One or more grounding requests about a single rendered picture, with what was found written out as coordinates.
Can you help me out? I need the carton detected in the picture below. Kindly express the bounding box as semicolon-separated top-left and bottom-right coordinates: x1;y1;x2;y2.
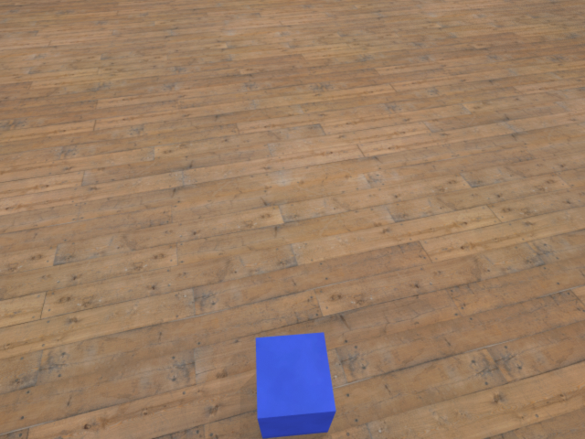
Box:
256;332;336;439

